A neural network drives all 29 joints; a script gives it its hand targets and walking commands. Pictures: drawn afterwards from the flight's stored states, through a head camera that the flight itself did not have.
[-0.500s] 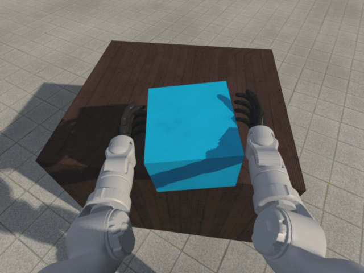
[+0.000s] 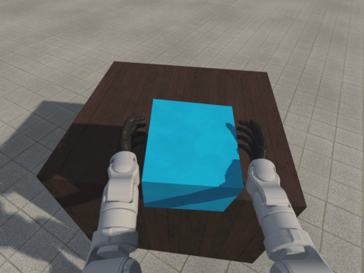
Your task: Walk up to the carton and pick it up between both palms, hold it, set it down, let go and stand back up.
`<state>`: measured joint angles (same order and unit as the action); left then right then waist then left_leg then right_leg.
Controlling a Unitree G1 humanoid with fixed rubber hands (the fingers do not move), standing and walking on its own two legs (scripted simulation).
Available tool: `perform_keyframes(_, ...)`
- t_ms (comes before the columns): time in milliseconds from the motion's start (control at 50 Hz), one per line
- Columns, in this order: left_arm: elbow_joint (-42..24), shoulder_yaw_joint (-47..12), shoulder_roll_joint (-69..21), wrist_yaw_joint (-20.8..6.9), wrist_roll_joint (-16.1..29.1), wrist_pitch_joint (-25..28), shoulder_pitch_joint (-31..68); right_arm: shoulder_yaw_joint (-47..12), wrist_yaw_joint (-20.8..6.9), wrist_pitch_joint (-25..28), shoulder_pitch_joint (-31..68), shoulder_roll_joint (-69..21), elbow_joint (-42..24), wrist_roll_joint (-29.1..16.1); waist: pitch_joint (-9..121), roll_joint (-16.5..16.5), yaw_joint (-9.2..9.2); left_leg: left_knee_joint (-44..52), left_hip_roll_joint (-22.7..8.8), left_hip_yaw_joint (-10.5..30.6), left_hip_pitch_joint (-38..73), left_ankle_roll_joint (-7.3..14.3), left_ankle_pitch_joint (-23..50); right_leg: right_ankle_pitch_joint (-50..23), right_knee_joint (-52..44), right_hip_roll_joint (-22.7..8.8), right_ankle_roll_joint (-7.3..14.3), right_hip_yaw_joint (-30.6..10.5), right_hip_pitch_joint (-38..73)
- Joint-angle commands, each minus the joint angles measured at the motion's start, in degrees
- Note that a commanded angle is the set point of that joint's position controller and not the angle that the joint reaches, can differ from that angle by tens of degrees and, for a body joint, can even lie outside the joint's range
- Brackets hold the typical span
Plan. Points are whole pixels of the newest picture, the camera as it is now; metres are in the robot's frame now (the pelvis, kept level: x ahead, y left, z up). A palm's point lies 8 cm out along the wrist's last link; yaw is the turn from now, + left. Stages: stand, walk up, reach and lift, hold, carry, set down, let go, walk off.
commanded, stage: reach and lift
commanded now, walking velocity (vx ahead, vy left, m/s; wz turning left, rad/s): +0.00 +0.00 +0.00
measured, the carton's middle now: (188, 155) +0.40 -0.02 +0.03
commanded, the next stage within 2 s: hold in 1.60 s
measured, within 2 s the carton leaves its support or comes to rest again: neither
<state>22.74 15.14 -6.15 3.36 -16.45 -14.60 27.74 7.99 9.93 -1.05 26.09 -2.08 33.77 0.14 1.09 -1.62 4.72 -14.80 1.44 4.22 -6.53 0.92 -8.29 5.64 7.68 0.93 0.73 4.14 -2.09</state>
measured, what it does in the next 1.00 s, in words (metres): stands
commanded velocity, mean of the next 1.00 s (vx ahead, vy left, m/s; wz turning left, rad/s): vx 0.00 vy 0.00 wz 0.00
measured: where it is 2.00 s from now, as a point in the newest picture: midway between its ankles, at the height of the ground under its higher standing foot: outside the picture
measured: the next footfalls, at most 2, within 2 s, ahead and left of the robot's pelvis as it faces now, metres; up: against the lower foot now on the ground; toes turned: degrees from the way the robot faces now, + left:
none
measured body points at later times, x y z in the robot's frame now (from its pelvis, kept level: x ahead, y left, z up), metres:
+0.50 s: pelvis -0.07 +0.00 -0.01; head -0.07 +0.02 +0.44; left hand +0.35 +0.13 +0.12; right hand +0.33 -0.17 +0.12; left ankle -0.01 +0.11 -0.75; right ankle -0.02 -0.11 -0.75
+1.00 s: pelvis -0.01 -0.01 +0.00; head -0.02 +0.03 +0.45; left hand +0.35 +0.15 +0.12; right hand +0.34 -0.15 +0.12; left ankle -0.01 +0.11 -0.75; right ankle -0.02 -0.11 -0.75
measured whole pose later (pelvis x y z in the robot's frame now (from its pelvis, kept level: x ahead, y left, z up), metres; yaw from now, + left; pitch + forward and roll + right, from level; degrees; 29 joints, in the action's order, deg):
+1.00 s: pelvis -0.01 -0.01 +0.00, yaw +2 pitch -5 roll -1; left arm 4.1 11.1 -2.5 0.2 -16.7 -27.6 21.5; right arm 1.1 14.2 -7.9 21.8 -4.1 20.7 -3.6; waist -3.4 -5.1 5.9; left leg -14.7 0.2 3.6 -1.3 -0.3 -7.9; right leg 5.6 6.3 1.0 1.3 7.0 4.6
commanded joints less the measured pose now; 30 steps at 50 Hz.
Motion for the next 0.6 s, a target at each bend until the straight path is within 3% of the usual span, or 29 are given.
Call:
perform_keyframes(0, -15.1, -28.0, -25.3, -10.3, 6.4, -3.7, 27.6, -22.7, -5.3, -0.5, 33.7, -20.1, -21.9, -2.6, 21.7, 0.5, 1.50, -1.5, -0.2, -0.6, 8.5, -3.4, 22.8, -26.1, 4.2, 1.4, -1.4, 0.9, 13.9)
perform_keyframes(60, -16.1, -27.5, -23.0, -11.1, 6.0, -6.2, 30.6, -18.9, -5.4, -3.0, 33.8, -18.4, -18.7, -2.1, 17.5, 3.2, 1.92, -0.1, 0.0, -1.4, 8.8, -4.4, 14.6, -16.2, 2.6, 1.2, -1.0, 1.6, 9.4)
perform_keyframes(120, -11.4, -23.3, -20.8, -11.4, 4.2, -8.8, 34.2, -13.4, -6.6, -5.5, 36.5, -16.8, -11.1, -0.5, 9.7, 5.2, 1.37, 2.7, -0.2, -2.3, 5.0, -4.7, -0.3, -2.8, 1.9, 1.1, -0.8, 2.7, 4.7)
perform_keyframes(160, -7.4, -19.8, -20.2, -11.9, 2.5, -9.9, 34.4, -9.7, -7.6, -6.5, 37.0, -15.6, -7.0, 0.9, 7.8, 4.6, 1.23, 2.9, -0.2, -2.8, 3.6, -4.6, -5.2, 1.5, 2.9, 0.8, -0.7, 3.2, 4.8)
perform_keyframes(220, -2.6, -13.4, -18.3, -12.7, 0.3, -9.6, 37.5, -6.2, -8.9, -6.6, 41.3, -15.4, -3.4, 2.3, 8.6, 4.2, -0.58, 2.6, 0.6, -4.0, 0.4, -3.9, -8.5, 7.1, 3.4, 0.3, -1.2, 2.4, 4.3)
perform_keyframes(300, -0.9, -11.4, -17.2, -12.1, 0.5, -5.2, 43.3, -2.5, -10.3, -3.3, 46.2, -16.2, -4.1, 5.6, 15.4, 3.2, -0.63, 1.8, 0.8, -4.7, -2.2, -3.4, -9.9, 9.3, 4.6, 0.8, -1.4, 2.9, 4.0)
perform_keyframes(380, 4.0, -10.1, -16.3, -10.7, 0.9, -0.6, 47.4, -0.6, -11.9, -0.7, 47.1, -17.8, 0.9, 9.7, 17.5, 1.6, 0.24, 0.7, 0.8, -5.0, -2.1, -3.3, -10.7, 11.0, 5.1, 0.7, -1.0, 3.0, 0.2)
perform_keyframes(440, 8.1, -7.6, -15.4, -10.6, 0.9, 0.9, 49.0, 0.7, -13.0, -0.8, 47.5, -17.9, 4.1, 12.2, 17.8, 0.6, -0.55, 1.2, 1.0, -4.9, -0.9, -2.6, -10.4, 12.3, 4.3, 0.9, -1.5, 2.6, -1.2)
perform_keyframes(460, 0.4, -11.5, -17.6, -9.2, 2.5, 1.9, 46.9, 0.3, -13.5, 1.4, 49.0, -20.7, -2.5, 13.3, 27.6, 3.7, -2.38, 5.1, 0.6, -6.1, -2.1, -1.7, -11.0, 12.1, 3.3, 1.1, -1.9, 6.1, 1.1)
perform_keyframes(480, 0.3, -13.5, -17.3, -8.3, 3.2, 2.1, 47.7, -0.2, -13.6, 1.9, 48.3, -21.3, -0.9, 14.2, 28.0, 2.8, -0.83, 4.9, 0.0, -6.0, -0.4, -1.6, -8.8, 9.4, 3.0, 1.0, -2.0, 5.8, 1.3)
perform_keyframes(520, 0.1, -15.3, -19.3, -7.6, 4.7, 2.5, 48.2, -2.1, -13.2, 2.4, 48.7, -23.8, -1.9, 13.9, 31.6, 2.6, -1.01, 3.5, -0.4, -5.4, 1.5, -0.8, -2.9, 3.2, 3.1, 0.5, -1.7, 4.5, 3.3)
perform_keyframes(580, 0.6, -15.9, -19.7, -9.1, 4.2, 0.7, 43.2, -7.4, -11.4, 0.5, 43.5, -25.6, -1.9, 11.2, 27.2, 0.0, -1.86, 2.1, 0.4, -4.8, 0.3, 1.0, 2.9, -5.9, 4.0, -0.6, -2.1, 1.1, 11.4)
